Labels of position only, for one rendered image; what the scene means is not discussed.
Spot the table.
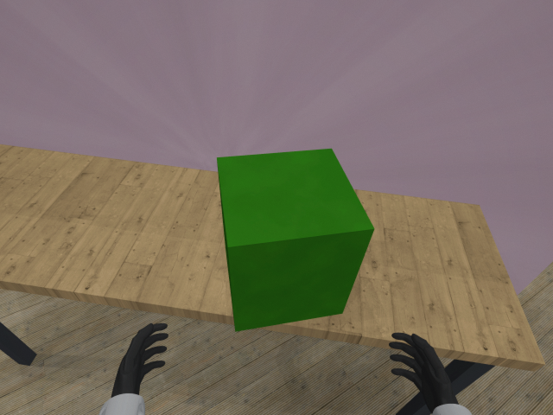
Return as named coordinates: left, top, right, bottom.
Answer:
left=0, top=144, right=546, bottom=415

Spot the carton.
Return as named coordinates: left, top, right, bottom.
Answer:
left=217, top=149, right=374, bottom=332

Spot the right robot hand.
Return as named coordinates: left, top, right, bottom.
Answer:
left=389, top=333, right=459, bottom=413

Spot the left robot hand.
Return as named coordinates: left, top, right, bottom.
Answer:
left=111, top=323, right=168, bottom=397

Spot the left robot forearm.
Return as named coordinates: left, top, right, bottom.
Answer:
left=99, top=393, right=145, bottom=415

